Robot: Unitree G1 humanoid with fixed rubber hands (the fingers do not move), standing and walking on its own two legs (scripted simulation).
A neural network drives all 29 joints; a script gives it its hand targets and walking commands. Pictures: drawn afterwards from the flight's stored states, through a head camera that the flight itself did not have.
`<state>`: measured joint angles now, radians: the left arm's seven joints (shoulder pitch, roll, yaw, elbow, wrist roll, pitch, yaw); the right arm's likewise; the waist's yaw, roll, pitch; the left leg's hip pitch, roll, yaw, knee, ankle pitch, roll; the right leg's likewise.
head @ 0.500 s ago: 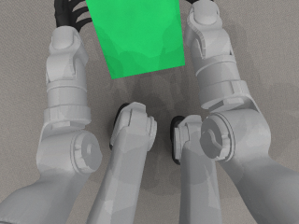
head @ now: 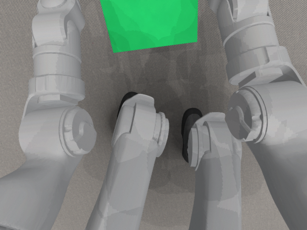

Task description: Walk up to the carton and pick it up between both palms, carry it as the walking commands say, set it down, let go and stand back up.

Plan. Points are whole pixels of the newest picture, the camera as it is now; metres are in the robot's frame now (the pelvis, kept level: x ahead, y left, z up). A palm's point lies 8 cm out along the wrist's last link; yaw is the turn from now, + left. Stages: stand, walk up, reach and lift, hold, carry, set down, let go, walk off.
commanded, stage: set down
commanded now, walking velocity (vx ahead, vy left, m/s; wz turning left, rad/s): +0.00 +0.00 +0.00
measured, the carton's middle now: out of the picture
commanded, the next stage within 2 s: none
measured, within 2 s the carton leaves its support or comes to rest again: neither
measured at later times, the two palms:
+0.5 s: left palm out of the picture +0.51 +0.25 -0.21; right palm out of the picture +0.59 -0.01 -0.20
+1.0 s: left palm out of the picture +0.51 +0.26 -0.21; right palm out of the picture +0.59 -0.01 -0.21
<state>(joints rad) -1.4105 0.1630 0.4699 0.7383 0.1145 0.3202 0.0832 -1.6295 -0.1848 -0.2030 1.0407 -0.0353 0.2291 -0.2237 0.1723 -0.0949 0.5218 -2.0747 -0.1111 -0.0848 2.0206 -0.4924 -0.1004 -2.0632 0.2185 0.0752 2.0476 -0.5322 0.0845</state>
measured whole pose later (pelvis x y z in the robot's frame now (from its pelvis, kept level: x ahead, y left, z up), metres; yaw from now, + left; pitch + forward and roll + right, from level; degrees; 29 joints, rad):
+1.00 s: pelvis +0.03 +0.00 -0.03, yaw -2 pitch +38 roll +1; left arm -1.36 0.18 0.49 0.90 0.14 0.24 -0.01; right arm -1.59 -0.22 -0.07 1.21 0.05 0.17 -0.17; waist 0.19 -0.10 0.37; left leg -2.22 -0.02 -0.04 2.14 -0.58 -0.05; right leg -2.22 0.19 0.04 2.16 -0.60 0.05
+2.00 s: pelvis +0.04 +0.00 -0.04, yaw -1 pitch +36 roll +1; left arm -1.38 0.21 0.48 0.97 0.12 0.15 -0.05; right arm -1.57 -0.24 -0.07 1.15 0.03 0.13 -0.12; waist 0.19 -0.08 0.43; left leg -2.22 0.01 -0.02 2.20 -0.61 -0.03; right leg -2.22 0.15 0.02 2.22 -0.63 0.03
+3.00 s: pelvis +0.01 +0.00 +0.01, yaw +3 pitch +31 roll -1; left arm -1.47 0.39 0.22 0.94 -0.19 0.17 0.11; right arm -1.63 -0.36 -0.03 1.01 0.16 0.22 -0.17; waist 0.16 -0.03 0.52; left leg -2.04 -0.03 -0.02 1.99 -0.48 0.00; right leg -1.99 0.06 0.00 2.03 -0.58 0.02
